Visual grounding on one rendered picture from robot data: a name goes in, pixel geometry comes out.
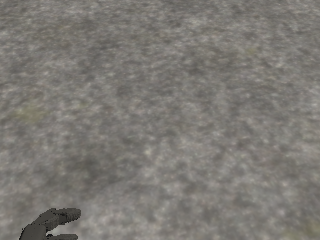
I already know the left robot hand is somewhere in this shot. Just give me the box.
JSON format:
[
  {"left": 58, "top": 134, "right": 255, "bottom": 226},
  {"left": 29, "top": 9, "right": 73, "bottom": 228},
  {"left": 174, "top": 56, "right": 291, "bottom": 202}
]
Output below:
[{"left": 19, "top": 208, "right": 82, "bottom": 240}]

